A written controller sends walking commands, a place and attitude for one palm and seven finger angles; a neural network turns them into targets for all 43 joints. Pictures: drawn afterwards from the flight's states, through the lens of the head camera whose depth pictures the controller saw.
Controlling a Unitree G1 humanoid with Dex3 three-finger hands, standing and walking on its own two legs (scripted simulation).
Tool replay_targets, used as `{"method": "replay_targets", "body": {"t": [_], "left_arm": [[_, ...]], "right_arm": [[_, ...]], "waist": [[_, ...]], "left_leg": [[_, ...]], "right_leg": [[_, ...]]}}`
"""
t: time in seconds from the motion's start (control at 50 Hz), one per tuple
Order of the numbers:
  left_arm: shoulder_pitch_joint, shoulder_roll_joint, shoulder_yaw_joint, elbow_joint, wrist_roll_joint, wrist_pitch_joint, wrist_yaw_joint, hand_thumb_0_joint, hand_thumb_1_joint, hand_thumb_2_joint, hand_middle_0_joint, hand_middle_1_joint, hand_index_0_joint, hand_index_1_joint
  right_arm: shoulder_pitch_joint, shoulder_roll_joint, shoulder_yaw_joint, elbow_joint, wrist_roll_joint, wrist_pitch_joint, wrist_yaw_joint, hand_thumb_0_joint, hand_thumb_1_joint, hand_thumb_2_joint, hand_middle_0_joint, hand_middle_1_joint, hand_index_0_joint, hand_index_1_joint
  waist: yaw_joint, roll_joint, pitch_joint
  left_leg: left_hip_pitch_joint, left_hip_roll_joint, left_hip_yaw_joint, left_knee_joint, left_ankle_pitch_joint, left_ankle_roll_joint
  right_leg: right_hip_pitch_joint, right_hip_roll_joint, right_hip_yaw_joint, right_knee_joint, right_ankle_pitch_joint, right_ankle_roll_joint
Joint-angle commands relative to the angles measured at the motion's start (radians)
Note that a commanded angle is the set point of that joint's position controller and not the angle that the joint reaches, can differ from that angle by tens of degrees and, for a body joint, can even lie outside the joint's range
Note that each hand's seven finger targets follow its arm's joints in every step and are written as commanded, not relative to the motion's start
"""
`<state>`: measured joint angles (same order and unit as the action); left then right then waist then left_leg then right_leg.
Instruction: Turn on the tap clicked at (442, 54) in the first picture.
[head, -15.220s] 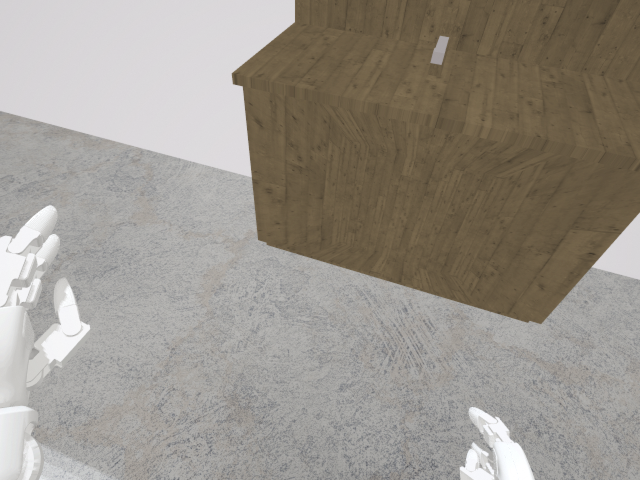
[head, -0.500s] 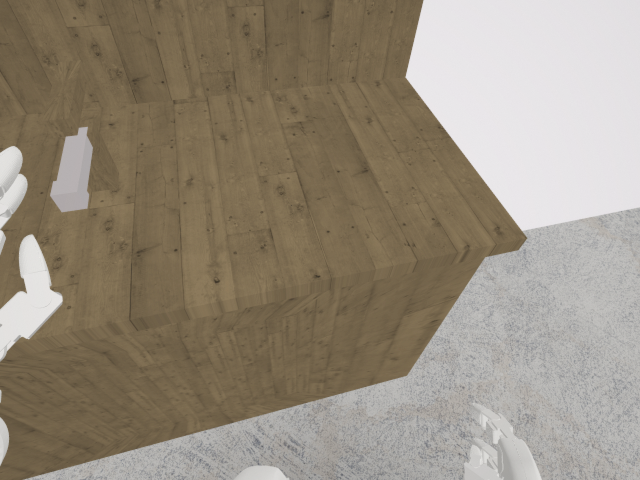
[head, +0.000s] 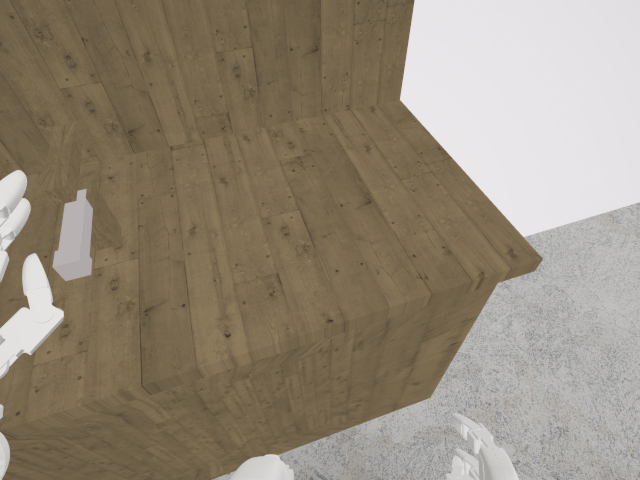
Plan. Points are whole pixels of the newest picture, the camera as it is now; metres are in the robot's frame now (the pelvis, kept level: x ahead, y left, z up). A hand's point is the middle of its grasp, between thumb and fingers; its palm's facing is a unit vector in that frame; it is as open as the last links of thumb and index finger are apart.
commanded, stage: come to a stop and stand still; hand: left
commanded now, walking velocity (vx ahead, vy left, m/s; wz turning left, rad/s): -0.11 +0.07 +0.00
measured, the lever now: (73, 263) +0.32 +0.31 +0.12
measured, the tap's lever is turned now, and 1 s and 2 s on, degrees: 0 0 0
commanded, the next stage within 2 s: look again from close up in 1.32 s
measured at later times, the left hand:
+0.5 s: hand (37, 294) +0.23 +0.26 +0.20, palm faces +0.40 -0.82 -0.42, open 7.4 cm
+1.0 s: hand (63, 297) +0.24 +0.25 +0.18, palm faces +0.14 -0.85 -0.51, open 7.4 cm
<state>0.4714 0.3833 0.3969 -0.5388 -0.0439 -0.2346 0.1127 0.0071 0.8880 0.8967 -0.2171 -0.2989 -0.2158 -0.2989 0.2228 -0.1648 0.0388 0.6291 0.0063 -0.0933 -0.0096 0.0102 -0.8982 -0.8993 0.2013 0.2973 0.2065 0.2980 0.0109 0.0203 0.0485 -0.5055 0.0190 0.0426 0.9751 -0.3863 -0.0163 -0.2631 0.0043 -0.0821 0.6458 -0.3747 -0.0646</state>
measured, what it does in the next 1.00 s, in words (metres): steps on the spot: left foot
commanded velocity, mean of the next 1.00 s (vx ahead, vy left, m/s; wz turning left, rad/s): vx -0.04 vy -0.02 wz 0.00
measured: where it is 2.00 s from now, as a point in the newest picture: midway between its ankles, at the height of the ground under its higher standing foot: outside the picture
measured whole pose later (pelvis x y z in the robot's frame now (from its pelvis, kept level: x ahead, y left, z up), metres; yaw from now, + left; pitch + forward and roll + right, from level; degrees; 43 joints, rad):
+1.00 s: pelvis +0.01 +0.05 +0.01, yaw -4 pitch -1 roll -1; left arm 0.56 0.45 0.37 -0.58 -0.06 -0.22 0.04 0.01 0.89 0.90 -0.22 -0.30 -0.22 -0.30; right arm 0.20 -0.21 -0.01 0.53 0.03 -0.10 -0.01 0.01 -0.90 -0.90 0.20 0.30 0.20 0.30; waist -0.02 0.00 0.09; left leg -0.31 0.03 0.11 0.51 -0.18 0.04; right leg -0.21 0.00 0.00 0.50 -0.27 0.01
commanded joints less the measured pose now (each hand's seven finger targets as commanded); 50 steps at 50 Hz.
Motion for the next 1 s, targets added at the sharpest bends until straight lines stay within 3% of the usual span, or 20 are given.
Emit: {"method": "replay_targets", "body": {"t": [0.0,0.04,0.14,0.18,0.22,0.28,0.38,0.42,0.54,0.62,0.64,0.66,0.68,0.72,0.76,0.8,0.86,0.9,0.94,0.98], "left_arm": [[-0.032,0.134,0.107,0.0,0.002,-0.028,0.046,0.0,0.9,0.9,-0.2,-0.3,-0.2,-0.3],[-0.082,0.12,0.078,0.029,0.009,-0.036,0.048,0.0,0.9,0.9,-0.2,-0.3,-0.2,-0.3],[-0.179,0.117,0.022,-0.176,0.01,-0.027,0.064,0.0,0.9,0.9,-0.2,-0.3,-0.2,-0.3],[-0.163,0.157,0.052,-0.301,0.009,-0.034,0.075,0.0,0.9,0.9,-0.2,-0.3,-0.2,-0.3],[-0.134,0.168,0.075,-0.329,0.012,-0.04,0.074,0.0,0.9,0.9,-0.2,-0.3,-0.2,-0.3],[-0.078,0.19,0.124,-0.327,0.006,-0.03,0.067,0.0,0.9,0.9,-0.2,-0.3,-0.2,-0.3],[0.028,0.126,0.118,-0.181,-0.014,-0.002,0.048,0.0,0.9,0.9,-0.2,-0.3,-0.2,-0.3],[0.024,0.095,0.091,-0.117,-0.022,0.025,0.037,0.0,0.9,0.9,-0.2,-0.3,-0.2,-0.3],[-0.169,0.091,-0.006,-0.11,-0.018,0.071,0.04,0.0,0.9,0.9,-0.2,-0.3,-0.2,-0.3],[-0.283,0.124,-0.007,-0.173,-0.003,0.066,0.054,0.0,0.9,0.9,-0.2,-0.3,-0.2,-0.3],[-1.09,0.876,0.554,-0.252,0.131,-0.019,0.043,0.0,0.9,0.9,-0.2,-0.3,-0.2,-0.3],[-0.823,0.501,0.282,0.108,0.039,0.039,0.029,0.0,0.9,0.9,-0.2,-0.3,-0.2,-0.3],[-0.664,0.343,0.156,-0.019,0.02,0.029,0.016,0.0,0.9,0.9,-0.2,-0.3,-0.2,-0.3],[-0.509,0.205,0.056,-0.022,0.005,0.003,-0.004,0.0,0.9,0.9,-0.2,-0.3,-0.2,-0.3],[-0.219,0.062,-0.03,-0.102,-0.007,0.001,-0.018,0.0,0.9,0.9,-0.2,-0.3,-0.2,-0.3],[-0.058,0.109,0.021,-0.241,0.0,-0.009,-0.028,0.0,0.9,0.9,-0.2,-0.3,-0.2,-0.3],[0.108,0.26,0.203,-0.2,-0.001,-0.014,-0.007,0.0,0.9,0.9,-0.2,-0.3,-0.2,-0.3],[0.062,0.247,0.218,-0.202,-0.029,-0.015,-0.009,0.0,0.9,0.9,-0.2,-0.3,-0.2,-0.3],[0.01,0.226,0.214,-0.138,-0.049,-0.023,-0.009,0.0,0.9,0.9,-0.2,-0.3,-0.2,-0.3],[-0.05,0.212,0.196,-0.081,-0.036,-0.023,-0.002,0.0,0.9,0.9,-0.2,-0.3,-0.2,-0.3]], "right_arm": [[-0.086,-0.122,-0.049,-0.144,0.005,-0.05,-0.024,0.0,-0.9,-0.9,0.2,0.3,0.2,0.3],[-0.103,-0.11,-0.041,-0.141,0.0,-0.055,-0.032,0.0,-0.9,-0.9,0.2,0.3,0.2,0.3],[-0.131,-0.126,-0.072,-0.171,0.003,-0.095,-0.057,0.0,-0.9,-0.9,0.2,0.3,0.2,0.3],[-0.14,-0.159,-0.094,-0.186,0.006,-0.099,-0.057,0.0,-0.9,-0.9,0.2,0.3,0.2,0.3],[-0.122,-0.164,-0.104,-0.2,0.003,-0.092,-0.041,0.0,-0.9,-0.9,0.2,0.3,0.2,0.3],[-0.129,-0.138,-0.083,-0.189,-0.022,-0.083,-0.036,0.0,-0.9,-0.9,0.2,0.3,0.2,0.3],[-0.101,-0.15,-0.075,-0.207,0.006,-0.059,-0.028,0.0,-0.9,-0.9,0.2,0.3,0.2,0.3],[-0.099,-0.149,-0.076,-0.215,0.015,-0.049,-0.03,0.0,-0.9,-0.9,0.2,0.3,0.2,0.3],[-0.127,-0.144,-0.054,-0.202,0.01,-0.044,-0.057,0.0,-0.9,-0.9,0.2,0.3,0.2,0.3],[-0.146,-0.149,-0.054,-0.195,0.006,-0.056,-0.071,0.0,-0.9,-0.9,0.2,0.3,0.2,0.3],[-0.023,-0.17,-0.103,-0.161,-0.033,-0.093,-0.073,0.0,-0.9,-0.9,0.2,0.3,0.2,0.3],[-0.136,-0.129,-0.073,-0.11,0.044,-0.059,-0.055,0.0,-0.9,-0.9,0.2,0.3,0.2,0.3],[-0.169,-0.15,-0.084,-0.165,0.02,-0.054,-0.034,0.0,-0.9,-0.9,0.2,0.3,0.2,0.3],[-0.127,-0.168,-0.094,-0.185,0.027,-0.095,-0.022,0.0,-0.9,-0.9,0.2,0.3,0.2,0.3],[-0.127,-0.149,-0.101,-0.2,0.032,-0.104,0.025,0.0,-0.9,-0.9,0.2,0.3,0.2,0.3],[-0.137,-0.158,-0.1,-0.242,0.024,-0.095,0.048,0.0,-0.9,-0.9,0.2,0.3,0.2,0.3],[-0.138,-0.165,-0.091,-0.251,0.029,-0.077,0.033,0.0,-0.9,-0.9,0.2,0.3,0.2,0.3],[-0.135,-0.159,-0.085,-0.279,0.024,-0.056,0.005,0.0,-0.9,-0.9,0.2,0.3,0.2,0.3],[-0.132,-0.155,-0.08,-0.269,0.027,-0.049,-0.026,0.0,-0.9,-0.9,0.2,0.3,0.2,0.3],[-0.111,-0.174,-0.079,-0.244,0.023,-0.049,-0.041,0.0,-0.9,-0.9,0.2,0.3,0.2,0.3]], "waist": [[-0.008,-0.14,-0.095],[0.001,-0.162,-0.116],[0.016,-0.126,-0.173],[0.017,0.039,-0.236],[0.026,0.166,-0.236],[0.011,0.284,-0.168],[-0.006,0.132,-0.165],[-0.01,0.02,-0.122],[-0.018,-0.076,-0.064],[-0.007,-0.003,-0.053],[0.063,-0.269,0.119],[0.016,-0.014,0.058],[0.034,-0.003,-0.008],[0.036,0.171,-0.171],[0.042,0.227,-0.308],[0.054,0.211,-0.284],[0.046,-0.01,-0.211],[0.014,-0.135,-0.156],[-0.003,-0.102,-0.099],[-0.002,0.046,-0.099]], "left_leg": [[-0.176,0.032,-0.033,0.057,0.014,-0.014],[-0.034,0.006,0.029,-0.15,0.076,-0.002],[0.321,-0.032,0.064,-0.528,0.37,0.034],[0.542,0.144,-0.105,-0.491,0.783,0.105],[0.549,0.242,-0.197,-0.542,0.926,0.141],[0.365,0.27,-0.244,-0.643,0.65,0.139],[0.239,0.191,-0.108,-0.58,0.27,0.061],[0.191,0.13,-0.068,-0.567,0.036,0.027],[0.327,0.075,-0.064,-0.472,0.122,0.023],[0.33,0.088,-0.082,-0.547,0.109,0.037],[0.168,0.056,-0.015,-0.349,0.226,0.038],[0.292,0.023,-0.026,-0.387,0.253,0.026],[0.351,0.053,-0.047,-0.477,0.208,0.026],[0.453,0.048,-0.021,-0.513,0.293,0.059],[0.552,0.087,-0.08,-0.522,0.4,0.095],[0.388,0.143,-0.141,-0.584,0.295,0.122],[0.278,0.091,-0.065,-0.57,0.107,0.055],[0.271,0.066,-0.059,-0.552,0.126,0.036],[0.297,0.077,-0.076,-0.584,0.104,0.034],[0.311,0.113,-0.111,-0.652,0.069,0.047]], "right_leg": [[0.247,-0.284,0.297,-0.226,0.76,-0.098],[0.228,-0.219,0.17,-0.208,0.781,-0.052],[0.188,-0.168,0.133,-0.11,0.781,0.021],[0.025,-0.103,0.089,0.032,0.509,0.067],[-0.049,-0.035,0.1,0.085,-0.057,0.054],[0.004,-0.047,0.087,0.082,-0.117,0.056],[0.164,-0.036,0.048,-0.253,0.156,0.059],[0.128,-0.062,0.119,-0.296,0.146,0.041],[-0.076,-0.132,0.209,-0.392,0.055,0.017],[-0.027,-0.107,0.175,-0.366,0.049,0.032],[-0.167,-0.128,0.276,-0.51,0.356,0.111],[-0.161,-0.232,0.251,-0.403,0.345,-0.033],[-0.054,-0.177,0.269,-0.339,0.444,0.008],[0.026,-0.114,0.192,-0.218,0.432,0.07],[0.05,-0.057,0.123,-0.089,0.374,0.084],[0.103,-0.031,0.082,-0.076,0.163,0.076],[0.109,-0.046,0.083,-0.234,0.145,0.037],[0.063,-0.066,0.1,-0.262,0.146,0.027],[-0.012,-0.063,0.123,-0.28,0.105,0.031],[-0.009,-0.041,0.092,-0.238,0.091,0.04]]}}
